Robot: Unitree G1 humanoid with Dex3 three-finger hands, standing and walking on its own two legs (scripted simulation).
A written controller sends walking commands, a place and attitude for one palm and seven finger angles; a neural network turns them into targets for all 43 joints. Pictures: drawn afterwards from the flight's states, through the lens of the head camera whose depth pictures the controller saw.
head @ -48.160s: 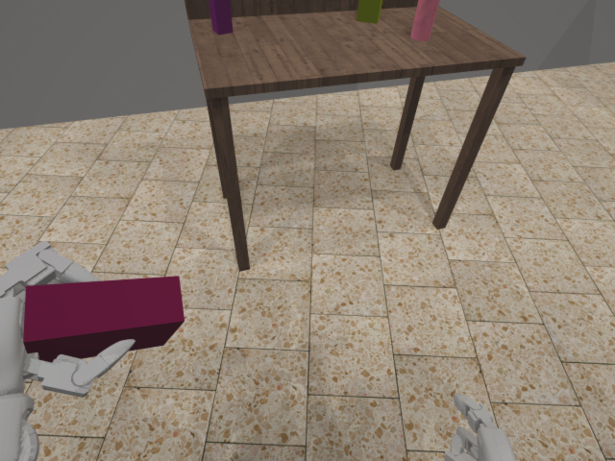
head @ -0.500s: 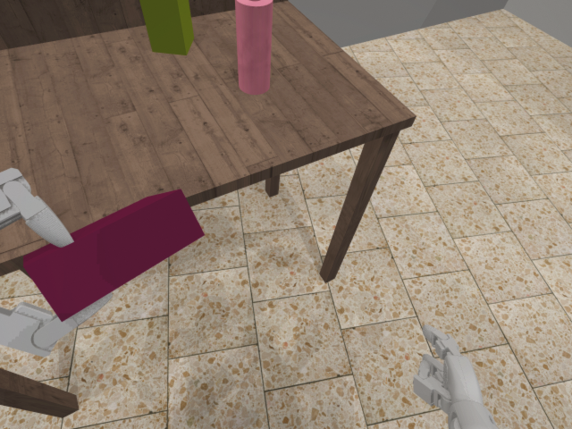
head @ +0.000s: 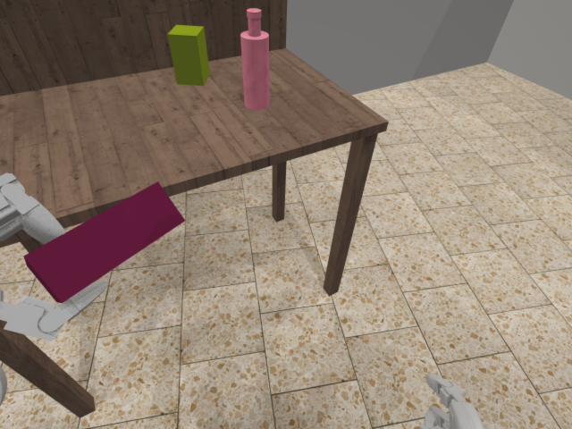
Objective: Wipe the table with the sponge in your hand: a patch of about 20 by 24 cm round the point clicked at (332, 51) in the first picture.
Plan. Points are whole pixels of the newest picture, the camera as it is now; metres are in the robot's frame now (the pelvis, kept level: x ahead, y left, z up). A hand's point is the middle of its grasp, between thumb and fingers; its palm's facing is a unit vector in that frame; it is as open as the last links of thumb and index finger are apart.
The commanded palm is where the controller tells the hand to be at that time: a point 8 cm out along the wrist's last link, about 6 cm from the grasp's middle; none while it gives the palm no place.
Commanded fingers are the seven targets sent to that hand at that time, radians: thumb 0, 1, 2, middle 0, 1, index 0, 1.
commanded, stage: stop stepping back and stand still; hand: left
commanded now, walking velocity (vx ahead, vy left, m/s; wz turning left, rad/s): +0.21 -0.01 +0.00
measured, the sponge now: (124, 232) +0.27 +0.18 +0.21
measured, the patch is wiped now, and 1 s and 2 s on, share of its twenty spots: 1.00 1.00 1.00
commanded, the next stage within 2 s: stand and wait in 0.40 s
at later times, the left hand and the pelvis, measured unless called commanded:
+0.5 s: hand (23, 272) +0.19 +0.22 +0.24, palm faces +0.47 -0.78 -0.41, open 8.7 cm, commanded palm +0.14 +0.27 +0.26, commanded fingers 0.00 0.10 1.30 -1.20 -1.60 -1.20 -1.60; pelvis -0.01 -0.01 +0.00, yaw +3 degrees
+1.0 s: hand (33, 229) +0.25 +0.25 +0.23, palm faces +0.46 -0.74 -0.49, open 8.7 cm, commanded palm +0.17 +0.29 +0.26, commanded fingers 0.00 0.10 1.30 -1.20 -1.60 -1.20 -1.60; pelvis +0.03 +0.00 +0.01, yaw +3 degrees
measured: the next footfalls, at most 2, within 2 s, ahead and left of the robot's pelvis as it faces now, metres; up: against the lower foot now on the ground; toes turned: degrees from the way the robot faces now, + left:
right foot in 0.18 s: +0.05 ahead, -0.10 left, +0.00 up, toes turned +2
left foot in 0.44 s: +0.05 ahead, +0.13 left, +0.00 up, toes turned +6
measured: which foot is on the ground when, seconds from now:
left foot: down 0.00-0.18, up 0.20-0.42, down 0.44-1.00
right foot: down 0.00-0.00, up 0.02-0.16, down 0.18-1.00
